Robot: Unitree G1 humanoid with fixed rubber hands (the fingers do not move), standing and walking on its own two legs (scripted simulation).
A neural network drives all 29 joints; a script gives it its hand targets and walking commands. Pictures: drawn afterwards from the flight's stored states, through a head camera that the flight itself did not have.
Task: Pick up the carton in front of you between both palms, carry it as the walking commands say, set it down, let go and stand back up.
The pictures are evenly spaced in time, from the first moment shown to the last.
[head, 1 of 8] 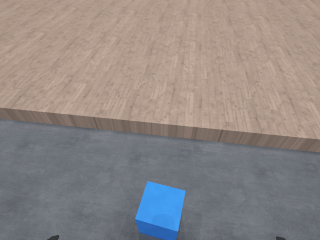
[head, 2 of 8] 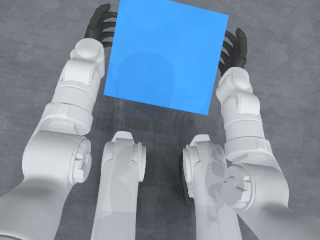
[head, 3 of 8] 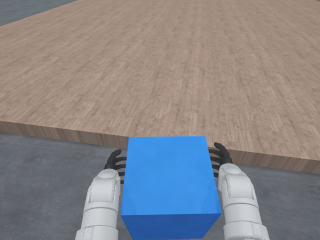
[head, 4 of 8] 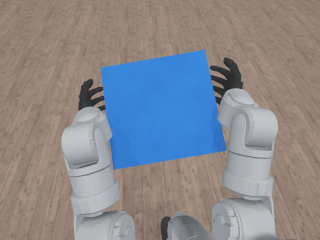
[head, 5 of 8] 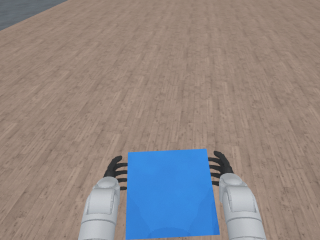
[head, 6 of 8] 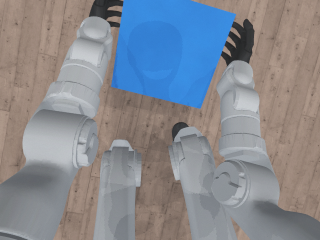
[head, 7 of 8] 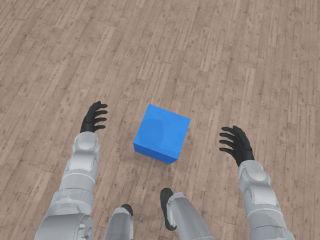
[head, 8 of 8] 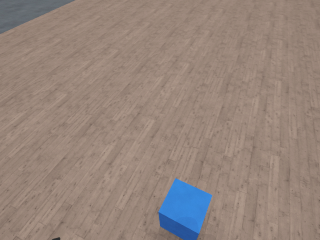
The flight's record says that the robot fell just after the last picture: no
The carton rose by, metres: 0.90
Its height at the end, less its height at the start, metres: +0.15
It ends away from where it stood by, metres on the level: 2.39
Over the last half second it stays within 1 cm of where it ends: yes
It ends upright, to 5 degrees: yes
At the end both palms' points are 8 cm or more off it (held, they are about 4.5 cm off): yes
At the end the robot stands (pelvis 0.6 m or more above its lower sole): yes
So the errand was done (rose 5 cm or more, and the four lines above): yes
